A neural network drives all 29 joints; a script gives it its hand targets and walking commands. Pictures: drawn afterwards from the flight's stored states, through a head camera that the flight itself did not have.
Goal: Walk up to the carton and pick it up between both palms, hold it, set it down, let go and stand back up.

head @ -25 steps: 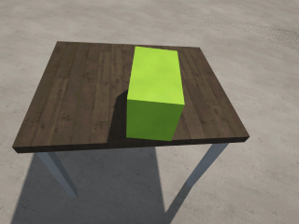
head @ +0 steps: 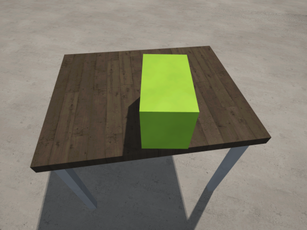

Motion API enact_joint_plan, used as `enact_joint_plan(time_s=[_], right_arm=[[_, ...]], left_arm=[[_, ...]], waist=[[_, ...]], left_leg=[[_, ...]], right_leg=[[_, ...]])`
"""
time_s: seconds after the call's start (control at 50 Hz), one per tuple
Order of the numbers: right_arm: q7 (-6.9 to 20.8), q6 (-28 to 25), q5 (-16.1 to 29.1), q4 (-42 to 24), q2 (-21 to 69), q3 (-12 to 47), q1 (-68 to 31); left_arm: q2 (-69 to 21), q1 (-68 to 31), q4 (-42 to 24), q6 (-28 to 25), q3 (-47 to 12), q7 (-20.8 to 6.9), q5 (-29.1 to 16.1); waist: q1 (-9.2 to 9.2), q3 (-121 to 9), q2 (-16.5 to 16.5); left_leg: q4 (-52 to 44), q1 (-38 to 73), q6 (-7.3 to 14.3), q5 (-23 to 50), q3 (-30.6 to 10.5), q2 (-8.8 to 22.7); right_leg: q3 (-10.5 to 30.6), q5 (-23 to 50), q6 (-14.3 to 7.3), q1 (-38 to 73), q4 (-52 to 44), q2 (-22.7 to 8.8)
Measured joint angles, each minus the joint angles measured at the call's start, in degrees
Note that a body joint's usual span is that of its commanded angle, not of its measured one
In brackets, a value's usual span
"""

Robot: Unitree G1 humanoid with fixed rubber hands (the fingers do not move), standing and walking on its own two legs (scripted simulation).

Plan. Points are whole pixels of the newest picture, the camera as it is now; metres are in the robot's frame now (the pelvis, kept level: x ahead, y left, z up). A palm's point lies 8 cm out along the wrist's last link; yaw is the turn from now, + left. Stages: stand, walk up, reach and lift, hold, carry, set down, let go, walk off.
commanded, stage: walk up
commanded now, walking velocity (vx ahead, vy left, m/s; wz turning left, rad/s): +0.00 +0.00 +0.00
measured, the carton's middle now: (164, 100) +0.54 -0.05 +0.00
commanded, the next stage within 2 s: none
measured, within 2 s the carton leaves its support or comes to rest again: neither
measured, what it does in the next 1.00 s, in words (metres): stands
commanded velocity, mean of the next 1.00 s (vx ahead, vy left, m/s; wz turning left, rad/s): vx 0.00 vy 0.00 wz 0.00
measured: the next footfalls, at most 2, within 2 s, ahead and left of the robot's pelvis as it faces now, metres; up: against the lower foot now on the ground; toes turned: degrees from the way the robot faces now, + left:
none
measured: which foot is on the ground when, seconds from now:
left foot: down 0.00-1.00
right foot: down 0.00-1.00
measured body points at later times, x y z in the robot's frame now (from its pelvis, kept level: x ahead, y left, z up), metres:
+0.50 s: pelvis +0.00 -0.02 +0.00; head +0.01 -0.02 +0.45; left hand -0.05 +0.18 -0.16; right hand -0.04 -0.22 -0.16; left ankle -0.02 +0.08 -0.74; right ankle -0.03 -0.12 -0.74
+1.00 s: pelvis +0.00 -0.02 +0.00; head +0.01 -0.02 +0.45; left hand -0.05 +0.17 -0.16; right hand -0.05 -0.22 -0.16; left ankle -0.02 +0.08 -0.74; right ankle -0.03 -0.12 -0.74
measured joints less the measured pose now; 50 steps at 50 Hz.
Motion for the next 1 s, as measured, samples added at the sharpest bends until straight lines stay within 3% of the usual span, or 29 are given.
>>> enact_joint_plan(time_s=[0.46, 1.0], right_arm=[[-0.33, 0.72, 0.02, 4.07, -0.45, -0.62, -0.37], [-0.58, 0.49, 0.12, 3.73, -0.14, 0.12, 0.62]], left_arm=[[-1.50, 1.75, 1.90, -1.38, -0.48, 0.26, 0.36], [-1.66, 2.08, 0.07, -1.41, -0.22, 0.09, 0.25]], waist=[[0.42, 0.59, -0.14], [0.53, 0.26, 0.17]], left_leg=[[0.27, 0.21, -1.64, -0.20, -0.79, 1.68], [0.98, -0.66, -2.06, -0.14, -0.79, 2.09]], right_leg=[[-0.72, 0.66, -1.53, 1.20, -1.72, 1.71], [-0.74, 0.37, -2.09, -0.01, -0.39, 2.07]])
